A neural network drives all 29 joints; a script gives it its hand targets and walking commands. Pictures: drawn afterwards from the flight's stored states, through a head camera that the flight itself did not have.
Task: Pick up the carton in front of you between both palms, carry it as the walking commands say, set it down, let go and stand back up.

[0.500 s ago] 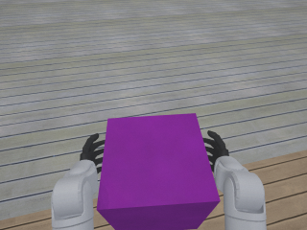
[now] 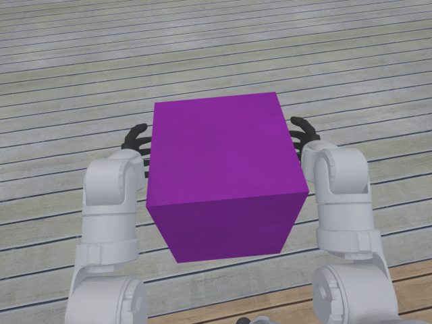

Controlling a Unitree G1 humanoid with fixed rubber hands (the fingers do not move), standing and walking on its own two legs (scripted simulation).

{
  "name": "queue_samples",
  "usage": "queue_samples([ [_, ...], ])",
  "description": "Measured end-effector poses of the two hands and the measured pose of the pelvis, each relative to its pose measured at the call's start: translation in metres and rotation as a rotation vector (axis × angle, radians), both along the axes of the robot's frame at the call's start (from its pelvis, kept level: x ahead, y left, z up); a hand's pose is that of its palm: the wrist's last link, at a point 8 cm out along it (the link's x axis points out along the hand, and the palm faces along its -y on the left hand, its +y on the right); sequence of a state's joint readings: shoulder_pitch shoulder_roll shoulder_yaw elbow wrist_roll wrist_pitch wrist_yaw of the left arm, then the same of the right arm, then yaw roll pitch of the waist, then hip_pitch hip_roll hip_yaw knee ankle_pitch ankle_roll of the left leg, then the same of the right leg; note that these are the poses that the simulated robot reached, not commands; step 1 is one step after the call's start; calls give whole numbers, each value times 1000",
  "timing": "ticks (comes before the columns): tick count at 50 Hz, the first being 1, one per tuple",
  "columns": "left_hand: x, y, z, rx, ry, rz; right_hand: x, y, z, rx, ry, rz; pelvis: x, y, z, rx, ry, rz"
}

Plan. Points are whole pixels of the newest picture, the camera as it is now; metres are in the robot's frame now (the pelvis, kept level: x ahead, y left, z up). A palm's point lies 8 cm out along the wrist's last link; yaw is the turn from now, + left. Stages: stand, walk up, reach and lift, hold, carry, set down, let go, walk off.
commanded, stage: carry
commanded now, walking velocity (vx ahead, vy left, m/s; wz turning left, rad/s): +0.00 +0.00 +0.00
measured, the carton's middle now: (222, 184) +0.37 +0.00 +0.04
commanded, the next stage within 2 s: none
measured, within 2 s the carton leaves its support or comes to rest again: neither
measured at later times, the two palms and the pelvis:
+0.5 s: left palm (137, 91) +0.53 +0.16 +0.13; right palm (293, 89) +0.52 -0.14 +0.14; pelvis +0.15 +0.02 +0.02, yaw -2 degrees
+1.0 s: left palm (136, 79) +0.57 +0.17 +0.13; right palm (283, 72) +0.58 -0.13 +0.13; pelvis +0.21 +0.02 +0.02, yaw +0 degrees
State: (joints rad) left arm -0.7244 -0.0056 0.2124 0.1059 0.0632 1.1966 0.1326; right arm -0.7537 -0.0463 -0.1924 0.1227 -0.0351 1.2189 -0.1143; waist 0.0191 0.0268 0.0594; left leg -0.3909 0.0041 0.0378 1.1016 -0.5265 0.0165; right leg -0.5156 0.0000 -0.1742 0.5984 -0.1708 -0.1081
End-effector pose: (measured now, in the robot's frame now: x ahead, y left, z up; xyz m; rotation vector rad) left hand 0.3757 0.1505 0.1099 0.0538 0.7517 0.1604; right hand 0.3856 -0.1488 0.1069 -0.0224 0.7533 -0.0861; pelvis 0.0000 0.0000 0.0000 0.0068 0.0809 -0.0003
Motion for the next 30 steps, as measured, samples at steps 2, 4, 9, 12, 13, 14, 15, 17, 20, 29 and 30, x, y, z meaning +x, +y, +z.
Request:
queue_samples([
  [2, 16, 1, -7, -15, 34, 17, 18, 1, -7, 6, 35, -2, 14, -2, 6, 3, 14, -1],
  [4, 33, 2, -10, -34, 33, 32, 35, 2, -9, 17, 35, -14, 27, -2, 10, 7, 27, -5],
  [9, 71, 5, -9, -89, -43, 51, 67, 4, -4, 52, -37, -75, 62, 7, 12, 2, 45, -23],
  [12, 92, 7, -5, -126, -93, 41, 80, 6, 3, 48, -89, -108, 84, 12, 10, 1, 48, -28],
  [13, 98, 7, -5, -134, -97, 36, 84, 7, 6, 42, -95, -113, 91, 13, 11, 4, 50, -27],
  [14, 103, 8, -5, -136, -94, 31, 88, 8, 7, 36, -93, -116, 98, 14, 12, 3, 52, -25],
  [15, 108, 8, -4, -132, -86, 25, 91, 8, 7, 33, -85, -117, 104, 15, 13, 0, 54, -22],
  [17, 117, 9, -2, -118, -71, 18, 99, 9, 7, 34, -69, -115, 116, 17, 16, -3, 57, -17],
  [20, 131, 9, 8, -99, -72, 15, 113, 8, 11, 35, -69, -103, 131, 16, 21, -2, 61, -20],
  [29, 169, 15, 22, -101, -84, -10, 150, 15, 34, 11, -85, -109, 173, 27, 22, -12, 63, -30],
  [30, 172, 17, 19, -98, -69, -16, 153, 16, 32, 3, -70, -108, 177, 27, 22, -13, 63, -26],
])
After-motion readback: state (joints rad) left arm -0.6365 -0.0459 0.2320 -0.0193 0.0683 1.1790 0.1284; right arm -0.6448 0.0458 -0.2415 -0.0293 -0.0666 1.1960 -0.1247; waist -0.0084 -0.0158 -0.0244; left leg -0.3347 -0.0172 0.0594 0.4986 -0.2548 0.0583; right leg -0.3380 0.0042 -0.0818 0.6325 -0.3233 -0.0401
